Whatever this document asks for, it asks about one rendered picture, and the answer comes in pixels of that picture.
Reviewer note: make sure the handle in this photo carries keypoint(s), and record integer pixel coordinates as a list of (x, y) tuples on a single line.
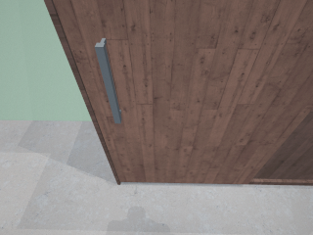
[(104, 63)]

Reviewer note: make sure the wardrobe door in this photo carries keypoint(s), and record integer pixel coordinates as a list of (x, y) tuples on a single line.
[(294, 159), (208, 90)]

